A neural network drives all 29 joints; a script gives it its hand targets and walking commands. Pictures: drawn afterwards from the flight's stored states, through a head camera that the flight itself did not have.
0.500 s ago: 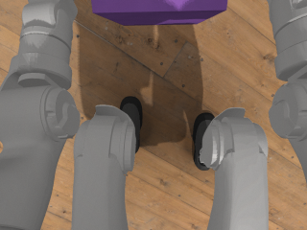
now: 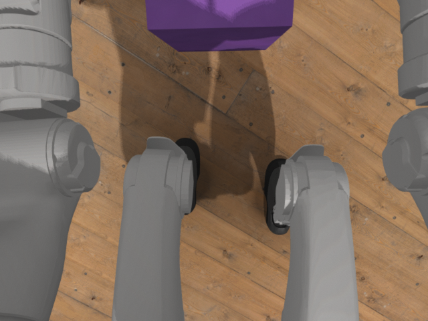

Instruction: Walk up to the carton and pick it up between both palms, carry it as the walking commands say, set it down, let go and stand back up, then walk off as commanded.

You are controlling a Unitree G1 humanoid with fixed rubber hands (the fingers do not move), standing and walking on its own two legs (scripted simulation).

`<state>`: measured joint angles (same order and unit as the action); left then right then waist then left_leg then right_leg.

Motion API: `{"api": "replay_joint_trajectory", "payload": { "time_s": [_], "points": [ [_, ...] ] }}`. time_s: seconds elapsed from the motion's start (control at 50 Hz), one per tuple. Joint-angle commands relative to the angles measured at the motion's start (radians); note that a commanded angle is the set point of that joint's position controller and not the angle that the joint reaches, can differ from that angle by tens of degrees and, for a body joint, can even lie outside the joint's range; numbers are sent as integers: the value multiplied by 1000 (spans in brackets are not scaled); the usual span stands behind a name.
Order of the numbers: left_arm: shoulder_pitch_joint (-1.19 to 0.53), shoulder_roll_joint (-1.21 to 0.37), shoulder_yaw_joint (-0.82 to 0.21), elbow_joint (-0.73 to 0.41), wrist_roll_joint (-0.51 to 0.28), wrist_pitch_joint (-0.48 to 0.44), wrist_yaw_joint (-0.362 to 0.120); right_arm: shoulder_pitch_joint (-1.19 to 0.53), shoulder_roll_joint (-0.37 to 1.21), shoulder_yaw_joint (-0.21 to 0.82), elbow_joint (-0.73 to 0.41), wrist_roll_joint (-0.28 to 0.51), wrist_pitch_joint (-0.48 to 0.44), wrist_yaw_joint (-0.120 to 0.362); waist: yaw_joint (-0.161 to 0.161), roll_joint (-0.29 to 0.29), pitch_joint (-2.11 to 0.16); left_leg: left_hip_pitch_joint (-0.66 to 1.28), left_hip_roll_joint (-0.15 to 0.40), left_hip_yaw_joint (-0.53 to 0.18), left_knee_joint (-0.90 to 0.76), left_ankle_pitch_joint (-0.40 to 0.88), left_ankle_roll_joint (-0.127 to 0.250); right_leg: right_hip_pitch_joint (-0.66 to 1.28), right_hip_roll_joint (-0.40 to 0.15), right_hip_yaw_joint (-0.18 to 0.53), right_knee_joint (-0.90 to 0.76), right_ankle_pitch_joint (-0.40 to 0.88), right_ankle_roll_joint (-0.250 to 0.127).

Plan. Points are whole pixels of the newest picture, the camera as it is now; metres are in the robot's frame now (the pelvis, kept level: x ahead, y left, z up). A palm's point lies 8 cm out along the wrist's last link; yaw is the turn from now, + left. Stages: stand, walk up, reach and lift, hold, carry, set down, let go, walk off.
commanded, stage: set down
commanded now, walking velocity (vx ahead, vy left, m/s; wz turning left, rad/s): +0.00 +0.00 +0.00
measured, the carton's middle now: out of the picture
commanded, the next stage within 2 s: let go in 0.80 s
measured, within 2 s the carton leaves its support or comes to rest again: neither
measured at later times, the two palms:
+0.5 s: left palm out of the picture +0.59 +0.24 +0.03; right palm out of the picture +0.61 -0.13 +0.04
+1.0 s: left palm out of the picture +0.55 +0.26 +0.10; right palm out of the picture +0.57 -0.15 +0.09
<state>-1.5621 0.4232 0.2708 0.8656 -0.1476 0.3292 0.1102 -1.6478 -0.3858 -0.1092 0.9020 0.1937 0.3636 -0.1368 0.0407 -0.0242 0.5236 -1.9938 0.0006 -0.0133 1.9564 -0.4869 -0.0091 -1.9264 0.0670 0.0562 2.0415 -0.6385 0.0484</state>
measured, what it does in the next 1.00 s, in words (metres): rises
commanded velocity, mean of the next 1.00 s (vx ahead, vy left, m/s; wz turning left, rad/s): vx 0.00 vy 0.00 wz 0.00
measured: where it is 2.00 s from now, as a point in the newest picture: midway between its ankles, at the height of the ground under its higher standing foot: (231, 199)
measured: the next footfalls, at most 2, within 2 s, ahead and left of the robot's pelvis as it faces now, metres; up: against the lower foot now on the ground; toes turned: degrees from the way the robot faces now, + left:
none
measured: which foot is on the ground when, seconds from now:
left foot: down 0.00-1.00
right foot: down 0.00-1.00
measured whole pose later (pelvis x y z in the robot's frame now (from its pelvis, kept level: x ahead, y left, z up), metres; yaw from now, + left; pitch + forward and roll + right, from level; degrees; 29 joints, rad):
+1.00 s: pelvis +0.01 +0.00 +0.22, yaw -1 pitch +27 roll -1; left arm -1.32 0.46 0.27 0.68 -0.10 0.41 -0.02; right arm -1.35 -0.39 -0.11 0.67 0.14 0.46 -0.12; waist 0.07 -0.03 0.52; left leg -1.31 0.02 -0.01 1.10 -0.25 -0.01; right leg -1.27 0.06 0.07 1.15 -0.35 0.04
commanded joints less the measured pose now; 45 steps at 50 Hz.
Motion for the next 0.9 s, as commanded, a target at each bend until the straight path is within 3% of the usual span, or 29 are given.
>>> {"api": "replay_joint_trajectory", "payload": {
  "time_s": [0.0,0.1,0.22,0.36,0.44,0.48,0.5,0.56,0.62,0.64,0.66,0.68,0.72,0.82,0.88],
  "points": [
    [-311,280,-18,-206,-22,4,15,-336,-175,97,-303,30,-5,-18,152,-61,-2035,971,-66,89,-230,416,17,630,28,-120,-321,330,-18],
    [-341,287,-2,-208,-24,39,3,-377,-185,90,-305,23,32,-14,152,-66,-2063,988,-70,87,-325,369,16,681,28,-111,-418,297,-17],
    [-367,301,19,-246,-33,72,-8,-421,-193,88,-352,27,65,-11,157,-65,-2154,1073,-75,82,-421,416,16,777,31,-103,-518,332,-13],
    [-347,316,33,-326,-36,113,-15,-415,-211,79,-429,25,105,-9,160,-49,-2304,1261,-84,74,-533,537,14,903,44,-96,-640,414,-9],
    [-318,303,44,-325,-25,127,-25,-384,-212,67,-416,11,116,0,157,-49,-2288,1328,-81,62,-611,605,16,954,44,-86,-722,476,-9],
    [-300,318,66,-323,-9,126,-28,-362,-210,69,-416,7,116,4,172,-53,-2307,1376,-81,61,-644,659,20,988,44,-77,-761,524,-6],
    [-299,304,59,-330,-13,129,-29,-363,-219,61,-419,-4,117,3,160,-49,-2317,1407,-79,55,-669,671,20,1006,46,-78,-785,533,-6],
    [-286,304,76,-302,8,123,-40,-344,-214,57,-381,-13,118,11,180,-55,-2263,1428,-78,58,-745,671,23,1058,41,-61,-856,548,-5],
    [-289,282,83,-265,28,111,-50,-330,-208,40,-325,-31,111,25,174,-58,-2190,1455,-69,58,-816,653,22,1071,39,-49,-933,535,-5],
    [-273,247,84,-153,47,106,-58,-308,-189,20,-199,-56,104,35,163,-51,-2015,1372,-62,58,-837,578,20,987,30,-51,-954,462,-4],
    [-273,246,112,-114,83,84,-67,-288,-181,2,-135,-74,88,47,175,-47,-1917,1336,-56,63,-861,547,14,952,23,-47,-979,433,-5],
    [-282,249,127,-156,99,61,-74,-285,-177,-15,-150,-82,70,57,172,-44,-1942,1364,-55,64,-876,568,8,978,24,-47,-996,460,-6],
    [-283,205,118,-134,103,35,-91,-260,-163,-36,-75,-112,53,71,145,-33,-1905,1364,-54,70,-896,548,2,973,26,-54,-1017,443,-5],
    [-218,207,94,-170,100,28,-100,-215,-175,-41,-146,-133,45,63,121,14,-2071,1568,-61,64,-906,584,-9,1046,37,-70,-1031,435,-12],
    [-47,218,41,-265,88,35,-118,-66,-131,-13,-337,-134,54,26,115,15,-2228,1681,-75,68,-894,696,1,1169,42,-71,-1031,560,-5]
  ]
}}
